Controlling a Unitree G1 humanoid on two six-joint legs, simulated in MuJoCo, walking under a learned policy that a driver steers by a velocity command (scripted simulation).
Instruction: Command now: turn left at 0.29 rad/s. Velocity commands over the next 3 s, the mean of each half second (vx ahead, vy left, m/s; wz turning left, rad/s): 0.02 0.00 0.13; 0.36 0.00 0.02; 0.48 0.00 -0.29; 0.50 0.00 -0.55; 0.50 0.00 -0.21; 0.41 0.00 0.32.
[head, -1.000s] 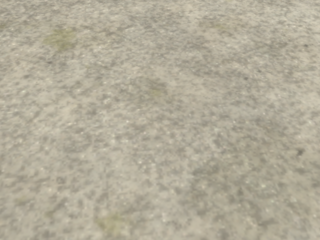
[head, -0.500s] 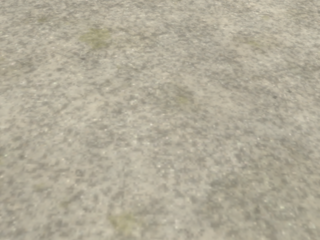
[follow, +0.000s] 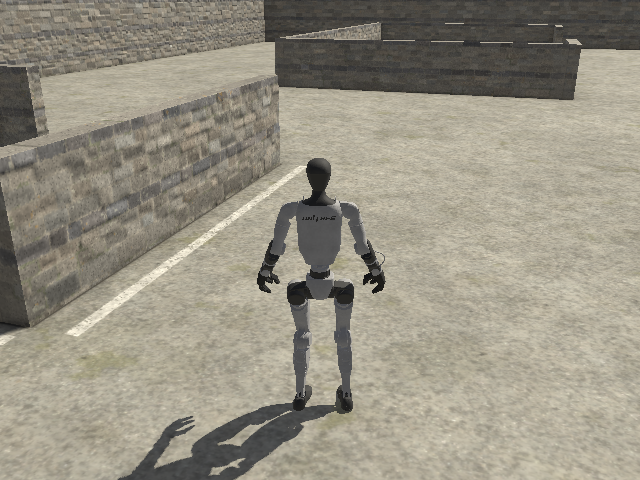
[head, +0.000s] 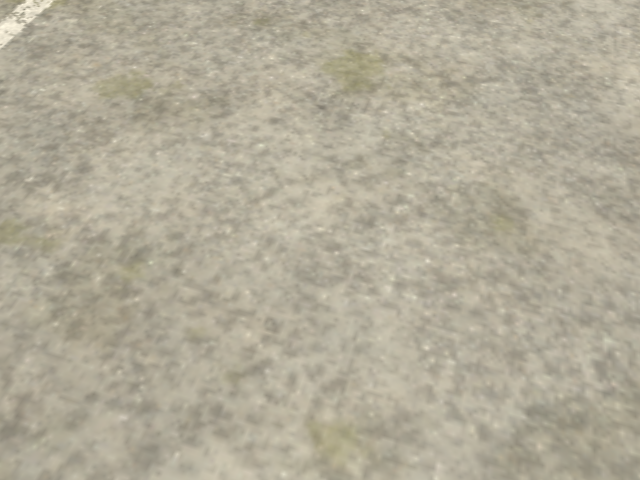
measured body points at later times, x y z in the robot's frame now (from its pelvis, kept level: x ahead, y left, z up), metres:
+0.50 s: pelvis +0.01 +0.00 +0.00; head +0.01 +0.02 +0.45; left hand +0.11 +0.28 -0.13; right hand +0.11 -0.27 -0.12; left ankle -0.02 +0.13 -0.74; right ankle +0.01 -0.13 -0.74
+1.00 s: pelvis +0.17 -0.02 +0.00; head +0.20 -0.03 +0.45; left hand +0.12 +0.24 -0.13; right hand +0.39 -0.25 -0.10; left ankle +0.34 +0.14 -0.69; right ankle +0.05 -0.12 -0.74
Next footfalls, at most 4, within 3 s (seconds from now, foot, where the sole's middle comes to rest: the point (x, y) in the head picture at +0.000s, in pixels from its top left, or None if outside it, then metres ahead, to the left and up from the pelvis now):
0.02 right None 0.05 -0.13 -0.78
0.32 left None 0.02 0.13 -0.78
1.14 left None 0.44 0.12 -0.78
1.68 right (391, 368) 0.71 -0.15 -0.78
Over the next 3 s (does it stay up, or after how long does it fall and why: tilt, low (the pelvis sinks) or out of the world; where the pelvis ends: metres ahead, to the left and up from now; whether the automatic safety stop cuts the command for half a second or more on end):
stays up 1.20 -0.32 0.01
